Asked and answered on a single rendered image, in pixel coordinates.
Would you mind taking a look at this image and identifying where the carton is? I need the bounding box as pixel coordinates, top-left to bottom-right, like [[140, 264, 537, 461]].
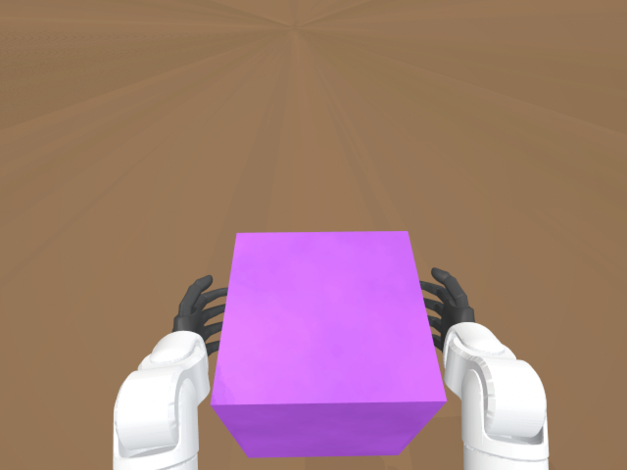
[[211, 231, 447, 458]]

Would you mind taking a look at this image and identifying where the right robot hand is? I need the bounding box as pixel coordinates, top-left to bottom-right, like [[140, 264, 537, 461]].
[[419, 267, 475, 352]]

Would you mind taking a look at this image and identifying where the left robot forearm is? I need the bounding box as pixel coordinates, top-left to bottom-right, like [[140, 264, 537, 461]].
[[113, 331, 210, 470]]

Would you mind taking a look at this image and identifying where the right robot forearm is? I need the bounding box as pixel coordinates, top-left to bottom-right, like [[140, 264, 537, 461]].
[[443, 322, 549, 470]]

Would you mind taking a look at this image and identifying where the left robot hand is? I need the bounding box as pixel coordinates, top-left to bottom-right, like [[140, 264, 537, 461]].
[[171, 275, 228, 356]]

